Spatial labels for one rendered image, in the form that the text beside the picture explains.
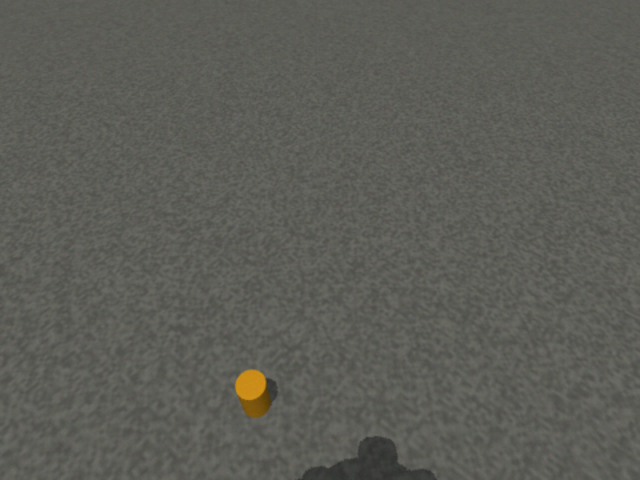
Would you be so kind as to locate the can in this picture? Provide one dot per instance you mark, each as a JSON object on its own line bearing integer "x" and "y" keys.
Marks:
{"x": 252, "y": 390}

